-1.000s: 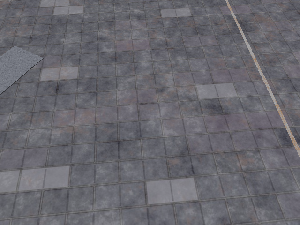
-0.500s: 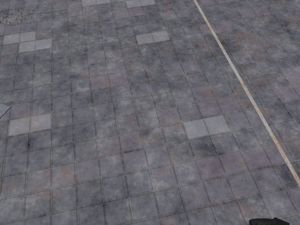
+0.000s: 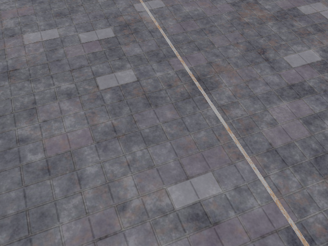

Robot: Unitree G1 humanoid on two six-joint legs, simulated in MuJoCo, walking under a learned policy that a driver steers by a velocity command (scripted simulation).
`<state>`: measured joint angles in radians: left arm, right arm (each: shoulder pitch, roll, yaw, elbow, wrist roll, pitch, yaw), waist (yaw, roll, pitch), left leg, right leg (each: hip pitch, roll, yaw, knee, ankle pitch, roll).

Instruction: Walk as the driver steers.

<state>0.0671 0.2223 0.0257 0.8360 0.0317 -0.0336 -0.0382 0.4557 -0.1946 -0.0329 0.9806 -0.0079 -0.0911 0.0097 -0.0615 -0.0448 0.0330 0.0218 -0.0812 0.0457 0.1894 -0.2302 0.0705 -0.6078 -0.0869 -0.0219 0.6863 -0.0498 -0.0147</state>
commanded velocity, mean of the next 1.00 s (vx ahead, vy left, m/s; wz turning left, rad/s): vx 0.35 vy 0.00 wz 0.32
